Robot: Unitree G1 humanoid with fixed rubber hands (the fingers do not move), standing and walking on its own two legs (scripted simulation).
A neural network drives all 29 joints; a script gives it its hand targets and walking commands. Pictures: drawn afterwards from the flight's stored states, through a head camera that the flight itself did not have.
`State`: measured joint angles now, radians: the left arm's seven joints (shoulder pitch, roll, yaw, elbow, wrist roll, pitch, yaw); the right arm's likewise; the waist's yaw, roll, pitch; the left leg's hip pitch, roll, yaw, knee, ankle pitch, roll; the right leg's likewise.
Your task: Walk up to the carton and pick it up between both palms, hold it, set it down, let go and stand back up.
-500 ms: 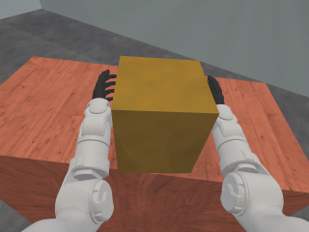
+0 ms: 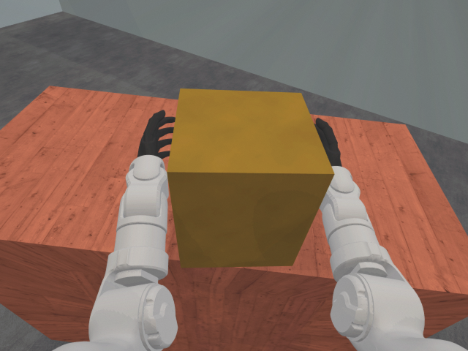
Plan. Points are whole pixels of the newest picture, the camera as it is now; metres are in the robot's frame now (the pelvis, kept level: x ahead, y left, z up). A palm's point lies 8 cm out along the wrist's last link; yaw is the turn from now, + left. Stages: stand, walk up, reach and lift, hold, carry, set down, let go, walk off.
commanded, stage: set down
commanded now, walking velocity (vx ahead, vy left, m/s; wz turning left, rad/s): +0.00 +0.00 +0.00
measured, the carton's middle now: (239, 182) +0.38 +0.01 +0.10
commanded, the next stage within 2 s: none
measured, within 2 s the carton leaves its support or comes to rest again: neither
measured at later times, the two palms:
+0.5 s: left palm (151, 158) +0.38 +0.16 +0.14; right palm (326, 167) +0.40 -0.14 +0.13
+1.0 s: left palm (148, 161) +0.39 +0.17 +0.13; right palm (361, 160) +0.42 -0.21 +0.14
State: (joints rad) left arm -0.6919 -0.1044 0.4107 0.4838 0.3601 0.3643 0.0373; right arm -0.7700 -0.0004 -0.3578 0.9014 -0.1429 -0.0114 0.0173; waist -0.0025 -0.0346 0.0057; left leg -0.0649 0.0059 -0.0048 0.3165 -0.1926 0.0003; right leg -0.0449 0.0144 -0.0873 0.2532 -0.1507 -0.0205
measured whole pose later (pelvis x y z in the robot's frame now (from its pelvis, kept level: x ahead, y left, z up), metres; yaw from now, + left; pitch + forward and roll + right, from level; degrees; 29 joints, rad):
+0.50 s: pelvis +0.00 +0.00 +0.00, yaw -1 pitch -5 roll +0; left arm -0.65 -0.13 0.41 0.38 0.38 0.35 0.00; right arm -0.73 0.01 -0.35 0.83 -0.15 -0.06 0.04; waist 0.02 -0.03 0.06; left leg -0.02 0.01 0.01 0.31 -0.20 0.00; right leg -0.02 0.02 -0.07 0.27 -0.16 -0.02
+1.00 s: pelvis -0.02 -0.01 +0.00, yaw -5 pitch +6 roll -1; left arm -0.73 0.13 0.16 0.57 -0.05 0.34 0.16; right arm -0.89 -0.36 0.06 0.98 0.37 0.10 -0.04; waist 0.10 0.00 -0.05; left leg -0.29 0.05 0.07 0.38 -0.19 -0.01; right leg -0.30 0.06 -0.02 0.30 -0.11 -0.04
